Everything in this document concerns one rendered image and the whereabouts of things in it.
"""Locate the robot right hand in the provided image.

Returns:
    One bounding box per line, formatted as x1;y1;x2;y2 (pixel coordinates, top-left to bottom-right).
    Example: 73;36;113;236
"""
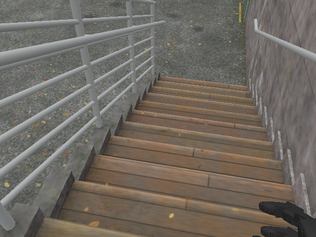
252;201;316;237

